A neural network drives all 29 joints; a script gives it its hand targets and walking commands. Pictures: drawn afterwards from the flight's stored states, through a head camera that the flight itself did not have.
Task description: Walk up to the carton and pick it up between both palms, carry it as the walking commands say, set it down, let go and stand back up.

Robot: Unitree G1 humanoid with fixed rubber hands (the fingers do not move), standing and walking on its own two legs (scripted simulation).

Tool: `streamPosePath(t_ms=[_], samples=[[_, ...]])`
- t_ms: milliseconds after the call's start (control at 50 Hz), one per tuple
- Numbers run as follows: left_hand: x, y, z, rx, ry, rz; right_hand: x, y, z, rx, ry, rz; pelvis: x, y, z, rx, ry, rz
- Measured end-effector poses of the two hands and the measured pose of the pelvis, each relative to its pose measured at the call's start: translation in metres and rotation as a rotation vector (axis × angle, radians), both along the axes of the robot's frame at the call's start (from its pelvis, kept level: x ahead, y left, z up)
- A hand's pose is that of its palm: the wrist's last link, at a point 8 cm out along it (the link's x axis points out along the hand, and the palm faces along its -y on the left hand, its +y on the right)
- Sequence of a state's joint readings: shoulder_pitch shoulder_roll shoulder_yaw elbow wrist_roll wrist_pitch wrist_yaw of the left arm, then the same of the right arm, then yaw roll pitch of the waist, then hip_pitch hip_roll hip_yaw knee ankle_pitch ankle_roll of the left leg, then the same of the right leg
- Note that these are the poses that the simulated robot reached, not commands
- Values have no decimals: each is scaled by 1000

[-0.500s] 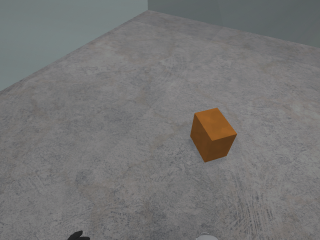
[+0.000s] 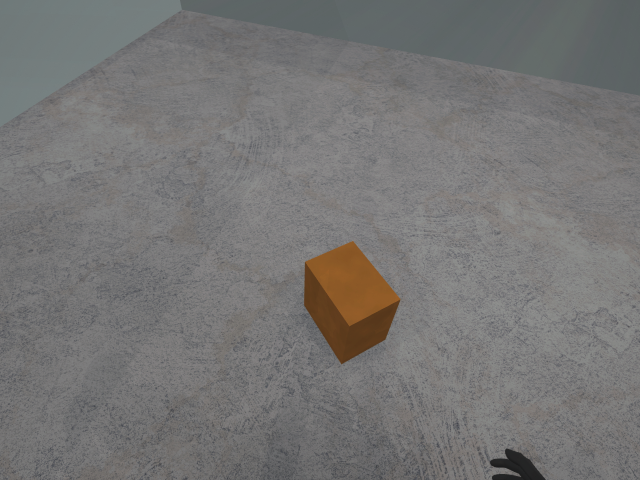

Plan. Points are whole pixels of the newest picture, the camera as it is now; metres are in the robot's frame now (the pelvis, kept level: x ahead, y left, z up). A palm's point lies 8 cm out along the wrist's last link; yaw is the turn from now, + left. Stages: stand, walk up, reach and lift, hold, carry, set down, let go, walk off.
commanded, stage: walk up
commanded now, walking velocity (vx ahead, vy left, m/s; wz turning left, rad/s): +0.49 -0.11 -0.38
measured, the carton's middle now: (347, 302) +0.75 -0.09 -0.63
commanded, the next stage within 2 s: none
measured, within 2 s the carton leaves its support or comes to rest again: neither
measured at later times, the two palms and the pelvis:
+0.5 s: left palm (212, 396) +0.27 +0.17 -0.11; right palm (548, 377) +0.31 -0.34 -0.11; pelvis +0.24 -0.07 +0.01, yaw -5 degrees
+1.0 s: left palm (259, 318) +0.41 +0.12 -0.13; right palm (565, 365) +0.34 -0.38 -0.13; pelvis +0.28 -0.11 -0.01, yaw -9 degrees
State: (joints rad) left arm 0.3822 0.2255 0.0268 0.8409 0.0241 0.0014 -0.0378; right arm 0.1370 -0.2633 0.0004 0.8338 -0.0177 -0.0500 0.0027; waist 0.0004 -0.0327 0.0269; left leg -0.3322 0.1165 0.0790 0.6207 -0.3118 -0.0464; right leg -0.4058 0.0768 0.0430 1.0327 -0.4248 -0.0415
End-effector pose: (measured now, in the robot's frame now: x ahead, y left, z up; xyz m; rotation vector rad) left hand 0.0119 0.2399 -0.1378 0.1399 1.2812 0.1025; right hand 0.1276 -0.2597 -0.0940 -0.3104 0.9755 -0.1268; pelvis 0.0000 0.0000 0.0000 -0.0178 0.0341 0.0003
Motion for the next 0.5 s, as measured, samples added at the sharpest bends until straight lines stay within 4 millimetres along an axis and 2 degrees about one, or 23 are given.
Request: streamPosePath(t_ms=[80, 120, 180, 220, 260, 320, 400, 500], samples=[[106, -11, 7, -5, -138, -56, -42, -19, -15, 1, 197, -87, 40, -12, 2, -1, -3, -21], [155, -22, 12, -6, -194, -84, -56, -28, -22, 12, 278, -124, 62, -21, 1, 1, -7, -28], [218, -41, 16, 11, -258, -113, -59, -43, -38, 37, 375, -164, 98, -40, -7, 16, -14, -36], [250, -56, 12, 35, -290, -121, -46, -57, -53, 54, 407, -177, 123, -56, -18, 32, -27, -41], [265, -68, 8, 53, -283, -120, -20, -67, -62, 68, 398, -181, 143, -68, -23, 36, -43, -51], [266, -76, 14, 69, -212, -118, 37, -76, -53, 78, 308, -174, 169, -76, -12, 43, -42, -73], [258, -74, 24, 97, -124, -91, 108, -81, -35, 81, 206, -146, 200, -80, 2, 43, -42, -75], [257, -66, 26, 96, -33, -79, 183, -79, -19, 73, 110, -126, 236, -75, 9, 34, -38, -86]])
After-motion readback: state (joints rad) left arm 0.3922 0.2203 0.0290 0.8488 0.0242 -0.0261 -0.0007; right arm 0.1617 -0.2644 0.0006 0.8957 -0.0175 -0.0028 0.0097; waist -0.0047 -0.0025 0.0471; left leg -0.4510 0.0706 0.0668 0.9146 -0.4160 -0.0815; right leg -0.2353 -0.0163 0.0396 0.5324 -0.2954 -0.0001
